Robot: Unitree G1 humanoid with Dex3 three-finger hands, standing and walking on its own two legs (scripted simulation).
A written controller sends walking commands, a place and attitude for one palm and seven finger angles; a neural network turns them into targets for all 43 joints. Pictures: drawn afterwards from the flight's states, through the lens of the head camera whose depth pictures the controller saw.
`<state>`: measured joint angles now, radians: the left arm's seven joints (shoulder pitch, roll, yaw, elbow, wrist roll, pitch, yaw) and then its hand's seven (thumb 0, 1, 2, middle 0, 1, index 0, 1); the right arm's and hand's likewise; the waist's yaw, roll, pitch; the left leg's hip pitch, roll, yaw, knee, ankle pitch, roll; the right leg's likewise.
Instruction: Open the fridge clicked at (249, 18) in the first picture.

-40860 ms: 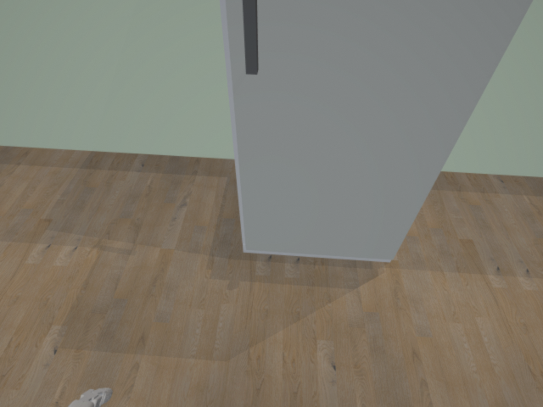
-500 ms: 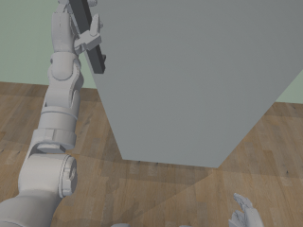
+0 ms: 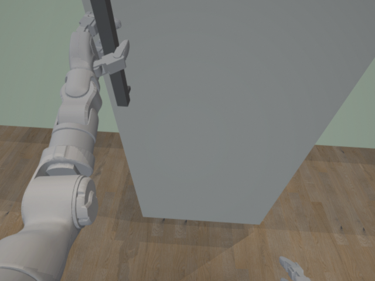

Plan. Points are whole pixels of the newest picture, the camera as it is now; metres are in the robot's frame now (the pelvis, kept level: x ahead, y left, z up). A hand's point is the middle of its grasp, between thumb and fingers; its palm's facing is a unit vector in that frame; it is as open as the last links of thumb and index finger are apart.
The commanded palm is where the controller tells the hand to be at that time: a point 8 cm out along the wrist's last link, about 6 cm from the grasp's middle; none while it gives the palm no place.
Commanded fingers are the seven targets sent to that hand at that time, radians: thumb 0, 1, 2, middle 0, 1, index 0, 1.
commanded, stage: loosen the grip on the handle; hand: left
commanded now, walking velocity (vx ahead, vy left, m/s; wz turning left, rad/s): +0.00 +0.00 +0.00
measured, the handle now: (114, 41) +0.51 +0.17 +0.26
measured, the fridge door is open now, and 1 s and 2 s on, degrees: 0 0 0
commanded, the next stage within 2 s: slip the hand off the handle in 0.46 s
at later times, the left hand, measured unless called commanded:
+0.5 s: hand (114, 58) +0.47 +0.17 +0.25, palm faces +0.15 -0.99 -0.06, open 14.4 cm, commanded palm +0.43 +0.21 +0.25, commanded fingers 0.00 -0.55 0.20 -0.25 -1.15 -0.25 -1.15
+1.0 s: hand (108, 54) +0.47 +0.18 +0.25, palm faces +0.13 -0.99 -0.07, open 14.6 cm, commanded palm +0.46 +0.27 +0.25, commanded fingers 0.00 -0.55 0.20 -0.25 -1.15 -0.25 -1.15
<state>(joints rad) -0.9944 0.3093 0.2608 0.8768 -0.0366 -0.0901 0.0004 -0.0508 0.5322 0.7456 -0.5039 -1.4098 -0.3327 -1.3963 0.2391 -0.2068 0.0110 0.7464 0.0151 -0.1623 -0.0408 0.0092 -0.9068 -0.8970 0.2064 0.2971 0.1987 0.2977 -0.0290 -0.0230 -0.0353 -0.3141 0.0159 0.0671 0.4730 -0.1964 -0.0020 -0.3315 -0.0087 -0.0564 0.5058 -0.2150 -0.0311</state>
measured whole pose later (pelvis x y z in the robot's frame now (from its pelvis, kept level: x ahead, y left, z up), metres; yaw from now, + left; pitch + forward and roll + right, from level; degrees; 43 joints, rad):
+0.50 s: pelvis +0.01 +0.01 +0.00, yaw -2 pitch +2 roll +0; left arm -0.84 0.35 0.25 0.74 -0.08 -0.19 0.03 -0.01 -0.53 0.22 -0.43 -1.30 -0.27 -1.18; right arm 0.36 -0.27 0.01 0.77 0.03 -0.21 -0.05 0.01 -0.91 -0.90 0.20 0.30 0.20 0.30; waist -0.05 0.00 -0.02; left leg -0.29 0.02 0.09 0.46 -0.21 0.02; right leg -0.30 0.00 -0.03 0.47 -0.20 -0.02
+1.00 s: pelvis +0.02 +0.00 +0.00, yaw +0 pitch +3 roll +0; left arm -0.89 0.37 0.28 0.81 -0.07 -0.19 -0.05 -0.01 -0.55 0.20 -0.59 -1.22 -0.27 -1.15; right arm 0.27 -0.24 0.05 0.71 0.03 -0.12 -0.08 0.01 -0.91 -0.90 0.21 0.30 0.20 0.30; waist -0.05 0.00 -0.04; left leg -0.30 0.02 0.07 0.49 -0.23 0.01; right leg -0.31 0.00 -0.05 0.48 -0.23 -0.02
